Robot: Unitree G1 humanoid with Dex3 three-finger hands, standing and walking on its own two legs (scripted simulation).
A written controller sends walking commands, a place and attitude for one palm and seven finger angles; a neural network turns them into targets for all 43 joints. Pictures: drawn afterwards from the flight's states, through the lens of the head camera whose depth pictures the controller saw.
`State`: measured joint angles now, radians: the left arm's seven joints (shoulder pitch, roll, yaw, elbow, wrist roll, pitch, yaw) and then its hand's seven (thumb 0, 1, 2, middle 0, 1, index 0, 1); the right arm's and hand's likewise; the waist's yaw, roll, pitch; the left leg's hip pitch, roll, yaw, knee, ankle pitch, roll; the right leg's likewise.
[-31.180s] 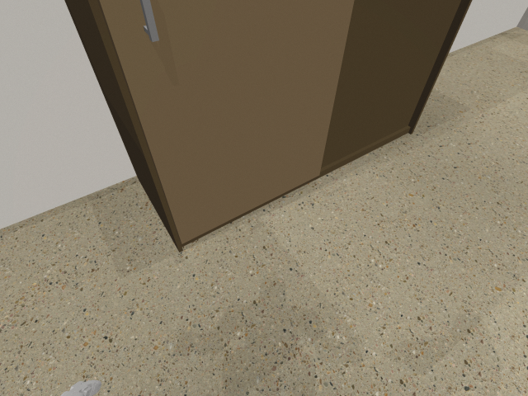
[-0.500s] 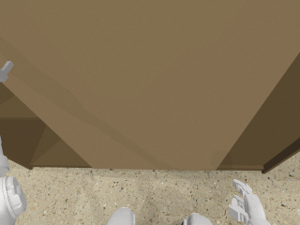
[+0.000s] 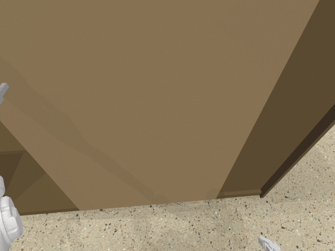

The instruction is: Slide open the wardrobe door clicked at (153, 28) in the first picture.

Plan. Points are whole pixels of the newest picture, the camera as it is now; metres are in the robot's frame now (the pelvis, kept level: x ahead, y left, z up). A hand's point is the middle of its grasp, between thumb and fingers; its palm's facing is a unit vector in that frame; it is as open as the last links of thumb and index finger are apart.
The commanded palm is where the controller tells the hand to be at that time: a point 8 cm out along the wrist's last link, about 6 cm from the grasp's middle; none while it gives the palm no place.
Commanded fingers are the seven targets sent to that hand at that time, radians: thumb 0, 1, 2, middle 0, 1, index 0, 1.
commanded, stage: stop walking and hold the door there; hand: left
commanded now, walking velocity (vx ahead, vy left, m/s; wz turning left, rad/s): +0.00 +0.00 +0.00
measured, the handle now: out of the picture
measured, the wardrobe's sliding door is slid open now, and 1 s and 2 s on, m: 0.46 0.46 0.46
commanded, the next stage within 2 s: loosen the grip on the handle in 1.78 s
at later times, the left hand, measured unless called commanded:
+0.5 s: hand out of the picture +0.38 +0.38 +0.24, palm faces +0.65 -0.75 -0.14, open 6.3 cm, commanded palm +0.33 +0.41 +0.20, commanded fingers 0.00 0.90 0.90 -0.45 -1.40 -0.45 -1.40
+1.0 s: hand out of the picture +0.39 +0.39 +0.21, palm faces +0.53 -0.82 -0.22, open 5.3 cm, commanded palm +0.34 +0.41 +0.20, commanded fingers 0.00 0.90 0.90 -0.45 -1.40 -0.45 -1.40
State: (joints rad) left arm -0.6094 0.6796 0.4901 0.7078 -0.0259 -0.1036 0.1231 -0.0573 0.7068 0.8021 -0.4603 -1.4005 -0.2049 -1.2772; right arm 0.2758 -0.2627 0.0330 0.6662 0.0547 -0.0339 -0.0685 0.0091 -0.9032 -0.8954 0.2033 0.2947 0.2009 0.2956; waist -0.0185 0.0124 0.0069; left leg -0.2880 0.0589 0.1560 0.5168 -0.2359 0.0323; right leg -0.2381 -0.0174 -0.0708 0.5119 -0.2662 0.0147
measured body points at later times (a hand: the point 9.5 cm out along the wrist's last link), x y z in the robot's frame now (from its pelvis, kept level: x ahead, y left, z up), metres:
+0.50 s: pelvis -0.04 +0.00 +0.00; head -0.03 -0.01 +0.45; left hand +0.34 +0.41 +0.25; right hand -0.02 -0.30 -0.12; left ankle +0.02 +0.10 -0.74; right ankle -0.01 -0.12 -0.74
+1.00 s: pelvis -0.02 +0.06 -0.01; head +0.01 +0.05 +0.44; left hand +0.35 +0.43 +0.23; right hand +0.11 -0.24 -0.11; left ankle +0.01 +0.18 -0.74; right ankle -0.02 -0.12 -0.73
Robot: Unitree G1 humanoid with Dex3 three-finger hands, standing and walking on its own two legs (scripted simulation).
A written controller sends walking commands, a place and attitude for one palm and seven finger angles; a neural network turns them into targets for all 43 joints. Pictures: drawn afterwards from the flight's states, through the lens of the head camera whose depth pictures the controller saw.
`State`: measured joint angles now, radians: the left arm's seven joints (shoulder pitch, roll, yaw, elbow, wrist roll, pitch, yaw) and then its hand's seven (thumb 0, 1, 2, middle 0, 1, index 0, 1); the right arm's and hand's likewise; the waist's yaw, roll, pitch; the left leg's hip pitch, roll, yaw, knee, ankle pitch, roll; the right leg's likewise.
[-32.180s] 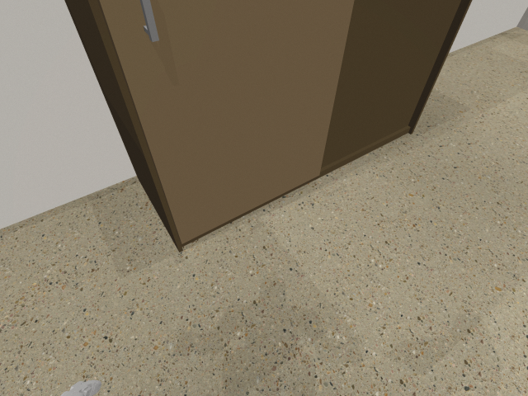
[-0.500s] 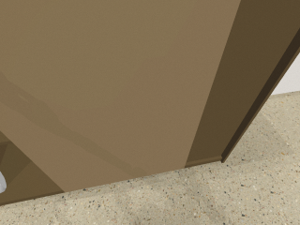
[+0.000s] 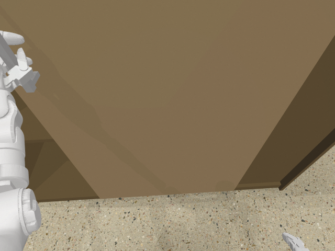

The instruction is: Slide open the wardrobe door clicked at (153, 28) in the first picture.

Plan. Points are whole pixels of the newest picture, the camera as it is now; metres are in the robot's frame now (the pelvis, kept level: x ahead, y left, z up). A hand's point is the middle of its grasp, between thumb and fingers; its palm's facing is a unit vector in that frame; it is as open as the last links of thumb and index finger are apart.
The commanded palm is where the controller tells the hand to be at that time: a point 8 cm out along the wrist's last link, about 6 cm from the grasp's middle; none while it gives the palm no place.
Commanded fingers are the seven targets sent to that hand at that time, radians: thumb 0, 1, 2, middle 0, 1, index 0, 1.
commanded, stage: stop walking and hold the door there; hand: left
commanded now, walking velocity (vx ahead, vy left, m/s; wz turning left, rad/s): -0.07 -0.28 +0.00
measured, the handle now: (11, 49) +0.44 +0.34 +0.25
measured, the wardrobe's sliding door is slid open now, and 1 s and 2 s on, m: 0.46 0.46 0.46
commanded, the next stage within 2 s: loosen the grip on the handle in 0.78 s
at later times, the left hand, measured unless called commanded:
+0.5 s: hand (28, 69) +0.41 +0.31 +0.23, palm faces +0.48 -0.86 -0.15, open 5.4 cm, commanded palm +0.37 +0.33 +0.21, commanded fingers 0.00 0.90 0.90 -0.45 -1.40 -0.45 -1.40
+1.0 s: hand (19, 64) +0.42 +0.32 +0.24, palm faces +0.44 -0.89 -0.13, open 5.8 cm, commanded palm +0.36 +0.34 +0.23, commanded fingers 0.00 0.05 0.49 -0.45 -1.40 -0.45 -1.40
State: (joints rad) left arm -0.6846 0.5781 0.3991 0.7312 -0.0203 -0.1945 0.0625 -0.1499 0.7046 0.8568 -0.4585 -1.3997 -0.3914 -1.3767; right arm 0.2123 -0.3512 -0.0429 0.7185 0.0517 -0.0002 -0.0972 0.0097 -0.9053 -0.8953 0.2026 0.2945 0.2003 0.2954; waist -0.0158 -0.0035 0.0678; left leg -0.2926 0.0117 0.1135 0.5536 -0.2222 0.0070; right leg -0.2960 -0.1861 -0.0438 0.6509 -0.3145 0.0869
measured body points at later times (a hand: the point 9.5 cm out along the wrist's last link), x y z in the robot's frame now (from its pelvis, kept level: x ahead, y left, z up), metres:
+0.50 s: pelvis -0.03 +0.01 +0.01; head +0.05 +0.02 +0.45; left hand +0.38 +0.35 +0.23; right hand +0.13 -0.22 -0.11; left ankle +0.03 +0.11 -0.73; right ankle -0.04 -0.07 -0.73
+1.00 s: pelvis -0.03 +0.01 +0.01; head -0.02 +0.02 +0.46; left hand +0.39 +0.36 +0.25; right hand +0.07 -0.25 -0.09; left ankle +0.03 +0.11 -0.73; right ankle -0.04 -0.07 -0.73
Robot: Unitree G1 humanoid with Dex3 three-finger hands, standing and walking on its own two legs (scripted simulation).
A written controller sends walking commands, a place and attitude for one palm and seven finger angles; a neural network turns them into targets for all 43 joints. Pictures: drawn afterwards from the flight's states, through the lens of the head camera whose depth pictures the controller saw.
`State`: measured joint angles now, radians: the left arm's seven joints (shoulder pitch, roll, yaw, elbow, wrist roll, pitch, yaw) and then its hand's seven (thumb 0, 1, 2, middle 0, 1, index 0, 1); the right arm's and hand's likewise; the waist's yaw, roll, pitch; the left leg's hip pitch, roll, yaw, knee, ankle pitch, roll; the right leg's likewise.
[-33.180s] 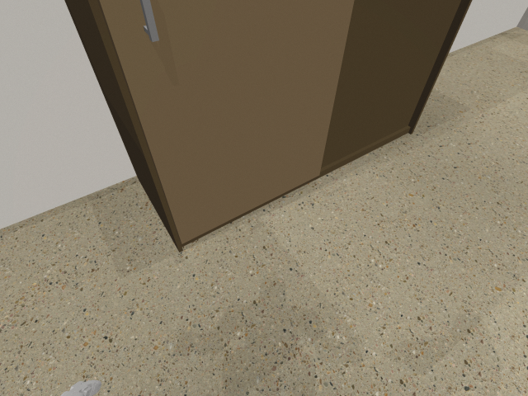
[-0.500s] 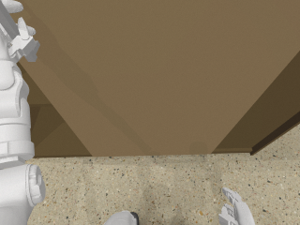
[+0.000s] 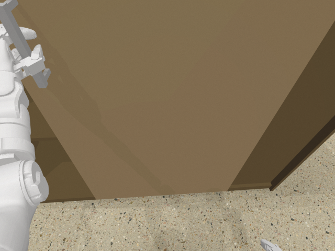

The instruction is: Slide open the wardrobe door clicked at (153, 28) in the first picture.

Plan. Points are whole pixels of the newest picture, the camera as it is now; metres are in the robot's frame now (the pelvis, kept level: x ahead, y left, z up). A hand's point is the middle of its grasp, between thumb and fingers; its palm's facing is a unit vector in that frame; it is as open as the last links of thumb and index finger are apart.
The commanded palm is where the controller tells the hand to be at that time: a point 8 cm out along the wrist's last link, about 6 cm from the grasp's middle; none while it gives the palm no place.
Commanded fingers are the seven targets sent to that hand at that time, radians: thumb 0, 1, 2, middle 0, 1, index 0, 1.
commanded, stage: loosen the grip on the handle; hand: left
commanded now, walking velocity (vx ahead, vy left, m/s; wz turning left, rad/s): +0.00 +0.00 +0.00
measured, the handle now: (28, 46) +0.48 +0.32 +0.24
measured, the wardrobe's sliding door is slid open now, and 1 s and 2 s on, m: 0.46 0.46 0.46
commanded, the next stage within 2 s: slip the hand off the handle in 0.46 s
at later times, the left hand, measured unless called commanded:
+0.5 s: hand (40, 64) +0.45 +0.30 +0.22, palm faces +0.44 -0.88 -0.16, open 14.0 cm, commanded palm +0.40 +0.33 +0.23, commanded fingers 0.00 -0.55 0.20 -0.25 -1.15 -0.25 -1.15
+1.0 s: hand (13, 64) +0.44 +0.35 +0.22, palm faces +0.53 -0.83 -0.17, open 14.5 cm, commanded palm +0.40 +0.39 +0.22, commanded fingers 0.00 -0.55 0.20 -0.25 -1.15 -0.25 -1.15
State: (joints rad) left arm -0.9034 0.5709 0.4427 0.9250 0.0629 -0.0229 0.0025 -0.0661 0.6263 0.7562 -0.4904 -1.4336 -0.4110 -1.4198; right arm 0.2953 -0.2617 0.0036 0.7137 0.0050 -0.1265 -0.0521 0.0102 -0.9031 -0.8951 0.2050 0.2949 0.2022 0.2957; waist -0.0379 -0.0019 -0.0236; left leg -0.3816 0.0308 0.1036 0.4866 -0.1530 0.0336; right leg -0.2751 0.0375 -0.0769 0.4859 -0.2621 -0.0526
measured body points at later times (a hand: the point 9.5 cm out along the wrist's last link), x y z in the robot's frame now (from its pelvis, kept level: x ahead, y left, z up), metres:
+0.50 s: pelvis +0.00 +0.01 +0.00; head +0.02 +0.02 +0.45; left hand +0.42 +0.34 +0.23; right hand +0.07 -0.26 -0.11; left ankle +0.06 +0.10 -0.74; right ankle -0.01 -0.09 -0.74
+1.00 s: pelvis +0.02 -0.01 +0.00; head +0.04 +0.00 +0.45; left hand +0.40 +0.39 +0.23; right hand +0.12 -0.27 -0.11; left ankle +0.06 +0.10 -0.74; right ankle -0.01 -0.09 -0.74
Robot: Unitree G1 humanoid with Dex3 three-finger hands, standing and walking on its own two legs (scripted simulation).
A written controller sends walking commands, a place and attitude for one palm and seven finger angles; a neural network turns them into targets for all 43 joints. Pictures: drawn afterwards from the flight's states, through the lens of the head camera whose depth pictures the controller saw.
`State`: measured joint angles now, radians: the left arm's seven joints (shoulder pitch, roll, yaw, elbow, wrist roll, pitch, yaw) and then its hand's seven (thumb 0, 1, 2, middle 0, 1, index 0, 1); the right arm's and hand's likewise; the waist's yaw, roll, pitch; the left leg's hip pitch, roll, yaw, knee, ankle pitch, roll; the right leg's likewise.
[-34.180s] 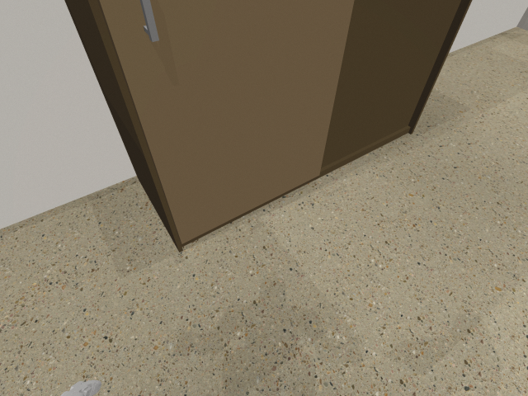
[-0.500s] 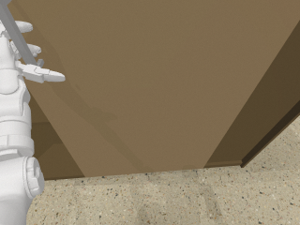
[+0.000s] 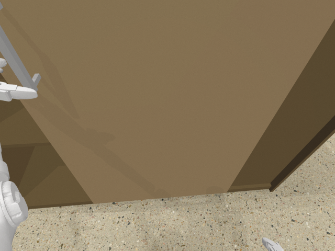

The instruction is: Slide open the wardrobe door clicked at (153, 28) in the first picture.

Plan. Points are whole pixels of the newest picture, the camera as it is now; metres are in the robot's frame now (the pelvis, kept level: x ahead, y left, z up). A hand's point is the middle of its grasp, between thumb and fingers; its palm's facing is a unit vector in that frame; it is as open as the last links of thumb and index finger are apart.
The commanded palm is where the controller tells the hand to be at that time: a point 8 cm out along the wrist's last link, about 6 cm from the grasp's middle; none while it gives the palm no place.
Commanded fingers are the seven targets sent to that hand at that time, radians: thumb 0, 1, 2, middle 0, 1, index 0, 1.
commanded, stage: slip the hand off the handle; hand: left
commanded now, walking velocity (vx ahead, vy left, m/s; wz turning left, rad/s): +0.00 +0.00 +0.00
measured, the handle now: (15, 52) +0.45 +0.33 +0.25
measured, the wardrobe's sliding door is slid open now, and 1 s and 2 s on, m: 0.46 0.46 0.46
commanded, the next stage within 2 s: draw the hand back to the body in 0.84 s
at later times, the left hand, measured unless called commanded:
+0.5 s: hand out of the picture +0.37 +0.38 +0.22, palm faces +0.50 -0.85 -0.15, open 14.7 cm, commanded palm +0.31 +0.41 +0.23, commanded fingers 0.00 -0.55 0.20 -0.25 -1.15 -0.25 -1.15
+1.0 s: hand out of the picture +0.29 +0.37 +0.22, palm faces +0.51 -0.85 -0.14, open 14.7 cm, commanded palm +0.24 +0.39 +0.22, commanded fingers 0.00 -0.55 0.20 -0.25 -1.15 -0.25 -1.15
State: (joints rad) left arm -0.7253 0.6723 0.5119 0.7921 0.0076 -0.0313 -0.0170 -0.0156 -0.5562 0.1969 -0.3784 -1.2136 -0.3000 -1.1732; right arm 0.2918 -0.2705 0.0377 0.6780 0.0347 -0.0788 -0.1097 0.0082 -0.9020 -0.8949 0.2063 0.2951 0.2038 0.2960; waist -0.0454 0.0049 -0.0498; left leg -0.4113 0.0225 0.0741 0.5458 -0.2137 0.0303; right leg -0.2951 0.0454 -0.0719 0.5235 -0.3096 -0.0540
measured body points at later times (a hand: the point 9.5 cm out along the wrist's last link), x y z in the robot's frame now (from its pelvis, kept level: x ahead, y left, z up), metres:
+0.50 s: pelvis +0.01 +0.01 +0.00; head +0.03 +0.01 +0.45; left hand +0.34 +0.42 +0.23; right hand +0.11 -0.25 -0.10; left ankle +0.04 +0.10 -0.73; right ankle -0.03 -0.08 -0.73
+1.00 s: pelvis +0.00 +0.02 +0.00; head -0.01 +0.01 +0.45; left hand +0.26 +0.41 +0.23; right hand +0.21 -0.19 -0.07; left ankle +0.04 +0.10 -0.73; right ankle -0.03 -0.08 -0.73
